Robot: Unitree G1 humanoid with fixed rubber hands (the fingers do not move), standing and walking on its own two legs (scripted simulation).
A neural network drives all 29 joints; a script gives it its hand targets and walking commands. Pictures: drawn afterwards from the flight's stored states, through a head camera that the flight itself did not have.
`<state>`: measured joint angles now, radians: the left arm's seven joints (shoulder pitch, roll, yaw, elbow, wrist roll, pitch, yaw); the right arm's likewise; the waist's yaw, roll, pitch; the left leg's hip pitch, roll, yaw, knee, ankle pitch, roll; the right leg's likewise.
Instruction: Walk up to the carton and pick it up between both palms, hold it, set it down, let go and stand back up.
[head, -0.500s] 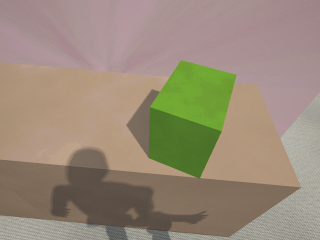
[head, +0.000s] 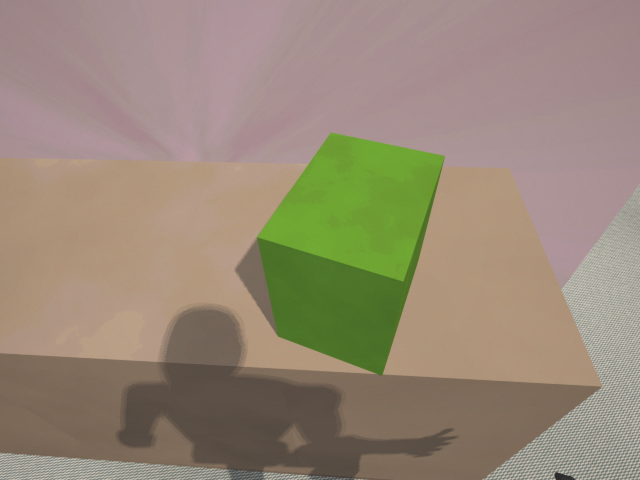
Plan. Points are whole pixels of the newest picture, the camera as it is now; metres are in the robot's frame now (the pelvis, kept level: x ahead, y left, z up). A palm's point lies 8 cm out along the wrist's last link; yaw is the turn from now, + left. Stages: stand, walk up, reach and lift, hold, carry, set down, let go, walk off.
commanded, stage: walk up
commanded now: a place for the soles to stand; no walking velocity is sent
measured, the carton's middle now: (356, 252) +0.42 -0.04 +0.04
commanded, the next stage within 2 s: none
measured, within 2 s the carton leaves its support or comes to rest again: neither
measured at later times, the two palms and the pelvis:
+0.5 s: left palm out of the picture +0.10 +0.32 -0.09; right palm out of the picture +0.12 -0.30 -0.07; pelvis +0.02 +0.02 +0.00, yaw +0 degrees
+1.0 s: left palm out of the picture +0.11 +0.30 -0.09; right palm out of the picture +0.13 -0.32 -0.08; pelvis +0.03 -0.01 +0.00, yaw -1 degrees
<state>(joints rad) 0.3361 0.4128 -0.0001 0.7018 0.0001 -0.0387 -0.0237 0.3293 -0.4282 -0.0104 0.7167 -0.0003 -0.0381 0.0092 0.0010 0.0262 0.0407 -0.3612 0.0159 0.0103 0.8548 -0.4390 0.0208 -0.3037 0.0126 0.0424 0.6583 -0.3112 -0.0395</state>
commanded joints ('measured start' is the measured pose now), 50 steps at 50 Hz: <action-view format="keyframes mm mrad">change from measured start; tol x32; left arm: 1 -11 249 106 -44 23 -26 17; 50 22 298 109 -37 28 -18 11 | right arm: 1 -4 -207 -88 -2 -24 -13 7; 50 -130 -184 -74 -38 -24 -23 -22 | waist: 1 8 -197 64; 15 2 180 40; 50 11 -164 50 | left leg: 1 -147 11 -17 -9 -42 4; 8 228 -40 33 -375 155 27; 11 211 369 -498 -574 -164 199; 21 9 66 -44 -233 65 19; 42 318 252 -217 -326 433 148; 50 -150 10 -7 -88 -165 27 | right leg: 1 4 -191 356 -363 -147 -167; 7 -72 -153 233 -168 185 -160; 12 -208 -21 39 206 -220 12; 29 -155 -13 -12 34 -50 -19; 38 53 -103 161 -23 535 -103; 44 -137 2 -15 159 -107 -16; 50 2 -268 479 -255 68 -240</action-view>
